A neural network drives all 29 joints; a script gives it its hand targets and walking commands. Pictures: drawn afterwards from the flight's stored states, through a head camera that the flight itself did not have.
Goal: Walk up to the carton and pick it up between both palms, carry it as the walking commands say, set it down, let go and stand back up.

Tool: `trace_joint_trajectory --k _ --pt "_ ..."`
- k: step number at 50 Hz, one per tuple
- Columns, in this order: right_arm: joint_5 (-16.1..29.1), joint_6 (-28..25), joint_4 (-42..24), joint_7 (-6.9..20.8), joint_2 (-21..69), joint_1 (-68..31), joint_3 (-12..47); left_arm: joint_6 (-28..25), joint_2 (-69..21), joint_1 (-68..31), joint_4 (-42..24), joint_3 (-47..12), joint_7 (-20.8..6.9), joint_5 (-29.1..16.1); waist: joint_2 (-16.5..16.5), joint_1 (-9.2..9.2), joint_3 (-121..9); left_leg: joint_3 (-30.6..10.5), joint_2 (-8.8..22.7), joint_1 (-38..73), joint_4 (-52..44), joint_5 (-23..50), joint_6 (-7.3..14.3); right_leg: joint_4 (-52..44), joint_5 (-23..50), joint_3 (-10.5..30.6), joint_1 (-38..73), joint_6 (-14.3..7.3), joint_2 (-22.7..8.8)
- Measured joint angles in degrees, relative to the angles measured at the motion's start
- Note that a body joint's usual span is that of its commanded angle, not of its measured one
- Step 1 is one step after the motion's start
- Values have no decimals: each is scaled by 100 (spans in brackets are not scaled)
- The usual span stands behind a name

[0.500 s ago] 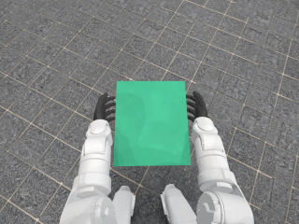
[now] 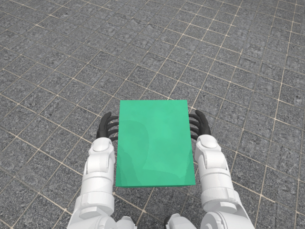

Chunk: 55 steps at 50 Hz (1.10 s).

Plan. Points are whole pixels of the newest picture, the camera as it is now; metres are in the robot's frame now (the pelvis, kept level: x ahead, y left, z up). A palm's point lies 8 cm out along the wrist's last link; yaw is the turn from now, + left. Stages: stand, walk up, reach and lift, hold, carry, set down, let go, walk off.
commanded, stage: reach and lift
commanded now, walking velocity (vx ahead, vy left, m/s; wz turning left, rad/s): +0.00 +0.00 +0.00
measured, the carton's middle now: (153, 147) +0.35 -0.01 -0.09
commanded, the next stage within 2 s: hold in 1.76 s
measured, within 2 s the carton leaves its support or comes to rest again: neither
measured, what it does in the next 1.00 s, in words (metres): stands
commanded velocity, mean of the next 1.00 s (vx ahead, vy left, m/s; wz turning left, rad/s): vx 0.00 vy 0.00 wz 0.00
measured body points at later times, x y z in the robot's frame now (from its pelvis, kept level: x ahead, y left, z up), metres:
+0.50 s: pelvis +0.01 +0.00 +0.03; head +0.01 +0.01 +0.48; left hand +0.35 +0.14 +0.04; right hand +0.34 -0.14 +0.05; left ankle +0.03 +0.13 -0.72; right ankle +0.03 -0.13 -0.72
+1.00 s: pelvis +0.01 +0.00 +0.03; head -0.05 +0.00 +0.48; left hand +0.32 +0.14 +0.07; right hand +0.33 -0.14 +0.08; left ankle +0.03 +0.13 -0.72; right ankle +0.03 -0.13 -0.72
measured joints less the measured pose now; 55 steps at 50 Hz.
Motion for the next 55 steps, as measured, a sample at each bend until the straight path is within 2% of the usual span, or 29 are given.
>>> trace_joint_trajectory --k 15,24,41,55 --pt "-59 568 -146 -85 54 286 260 574 16 326 -170 -114 -52 44 -25 -20 137 -12 74 1455 -838 234 41 -872 247 4 1474 -27 -64" --pt "-58 1000 -271 -85 19 378 375 1076 34 376 -299 -280 -34 81 -32 -47 147 30 94 2188 -1198 309 82 -1248 333 36 2207 -20 -109" --pt "-20 1964 -637 -97 -35 517 675 2083 88 522 -690 -583 -23 34 -3 23 203 23 160 3293 -1625 376 88 -1743 434 -16 3348 -64 -130" --pt "-209 2112 -542 -46 30 347 484 2189 32 356 -558 -386 -49 126 -5 115 394 21 190 3326 -1507 351 72 -1682 435 -84 3413 -83 -106"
